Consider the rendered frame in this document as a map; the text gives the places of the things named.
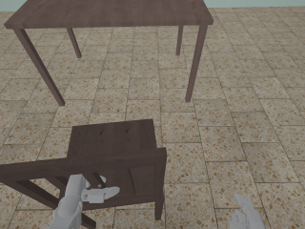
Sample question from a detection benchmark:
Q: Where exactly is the robot right hand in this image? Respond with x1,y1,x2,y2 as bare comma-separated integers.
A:
229,193,266,229

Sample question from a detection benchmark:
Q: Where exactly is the left robot forearm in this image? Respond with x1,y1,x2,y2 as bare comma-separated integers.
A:
48,195,83,229

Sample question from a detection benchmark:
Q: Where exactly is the chair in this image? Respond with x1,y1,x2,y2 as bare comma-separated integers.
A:
0,118,168,229

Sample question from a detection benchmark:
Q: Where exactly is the robot left hand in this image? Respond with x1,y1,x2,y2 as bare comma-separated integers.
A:
65,174,120,203

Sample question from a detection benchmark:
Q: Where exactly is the table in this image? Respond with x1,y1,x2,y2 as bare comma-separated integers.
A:
4,0,214,107

